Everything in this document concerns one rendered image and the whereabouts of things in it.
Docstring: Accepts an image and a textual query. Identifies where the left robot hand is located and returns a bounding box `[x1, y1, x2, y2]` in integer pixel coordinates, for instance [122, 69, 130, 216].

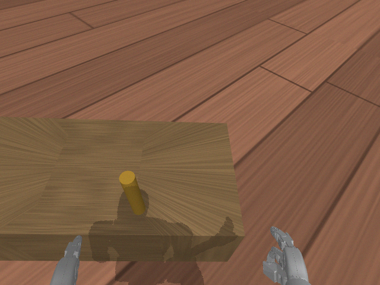
[50, 235, 82, 285]

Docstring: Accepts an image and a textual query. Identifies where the right robot hand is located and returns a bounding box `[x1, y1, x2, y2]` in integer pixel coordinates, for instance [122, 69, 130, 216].
[263, 226, 309, 285]

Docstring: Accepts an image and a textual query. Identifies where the can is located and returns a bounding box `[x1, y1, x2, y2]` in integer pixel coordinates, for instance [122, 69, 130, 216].
[119, 171, 145, 215]

